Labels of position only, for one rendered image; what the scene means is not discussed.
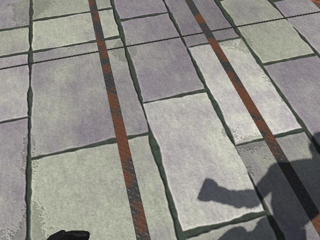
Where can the left robot hand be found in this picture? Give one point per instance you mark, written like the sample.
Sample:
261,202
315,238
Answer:
70,235

